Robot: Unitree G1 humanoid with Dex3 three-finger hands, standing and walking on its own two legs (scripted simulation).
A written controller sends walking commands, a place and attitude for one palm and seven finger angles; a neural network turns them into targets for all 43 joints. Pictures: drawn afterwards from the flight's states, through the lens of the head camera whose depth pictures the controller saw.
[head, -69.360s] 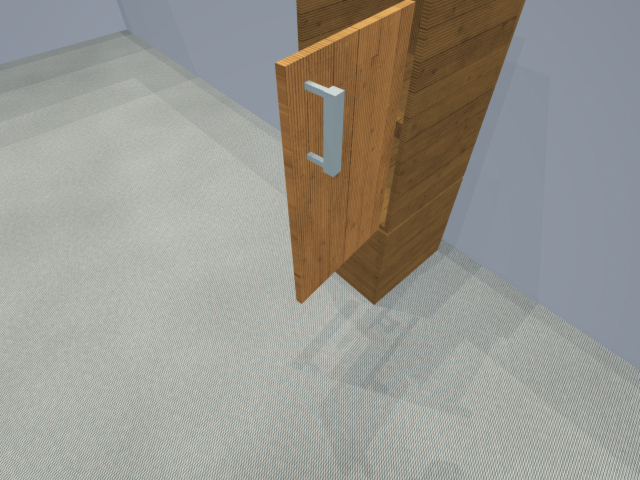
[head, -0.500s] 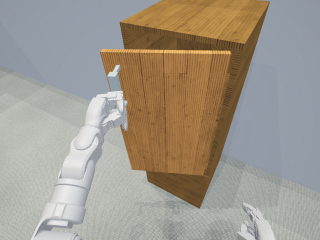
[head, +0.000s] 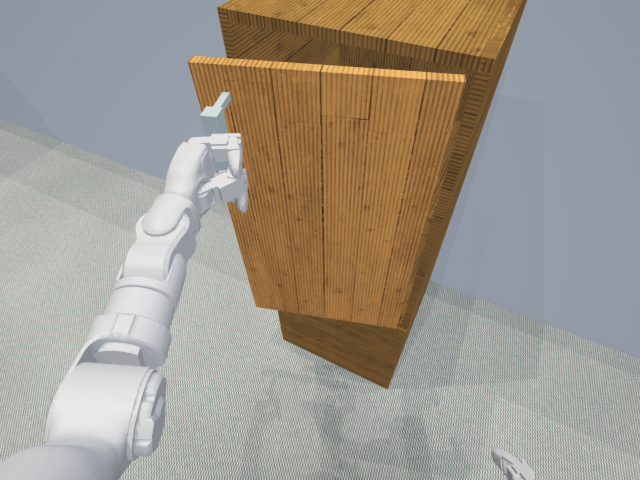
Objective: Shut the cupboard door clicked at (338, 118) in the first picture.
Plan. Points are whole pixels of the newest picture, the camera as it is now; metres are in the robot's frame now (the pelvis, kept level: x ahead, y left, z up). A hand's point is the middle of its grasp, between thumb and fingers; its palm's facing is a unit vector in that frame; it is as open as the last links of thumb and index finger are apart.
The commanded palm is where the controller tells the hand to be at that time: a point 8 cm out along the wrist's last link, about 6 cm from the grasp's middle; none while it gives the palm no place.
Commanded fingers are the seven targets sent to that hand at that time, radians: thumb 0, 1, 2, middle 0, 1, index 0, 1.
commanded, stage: push the door shut along its arc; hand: left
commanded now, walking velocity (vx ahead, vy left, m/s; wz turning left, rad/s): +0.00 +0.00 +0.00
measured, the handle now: (228, 149) +0.51 +0.13 +0.15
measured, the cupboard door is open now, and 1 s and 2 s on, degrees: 17 3 0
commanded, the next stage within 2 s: pull the fist back off the door in 1.36 s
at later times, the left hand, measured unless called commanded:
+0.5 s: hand (271, 158) +0.48 +0.07 +0.16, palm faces -0.32 -0.95 -0.05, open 3.1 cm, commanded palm +0.48 +0.12 +0.15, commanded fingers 0.00 0.90 0.90 -1.30 -1.50 -1.30 -1.50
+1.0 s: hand (297, 135) +0.53 +0.04 +0.16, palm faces -0.40 -0.92 -0.03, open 3.0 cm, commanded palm +0.54 +0.09 +0.15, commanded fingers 0.00 0.90 0.90 -1.30 -1.50 -1.30 -1.50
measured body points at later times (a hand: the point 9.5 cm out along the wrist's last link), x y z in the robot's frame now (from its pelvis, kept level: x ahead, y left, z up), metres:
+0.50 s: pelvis +0.01 +0.01 -0.01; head +0.05 +0.00 +0.44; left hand +0.49 +0.12 +0.16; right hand +0.06 -0.25 -0.13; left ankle -0.01 +0.11 -0.73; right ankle +0.04 -0.09 -0.73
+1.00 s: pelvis +0.00 +0.00 -0.01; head +0.10 -0.02 +0.43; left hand +0.54 +0.09 +0.16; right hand -0.01 -0.28 -0.13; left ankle -0.01 +0.11 -0.73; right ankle +0.04 -0.09 -0.73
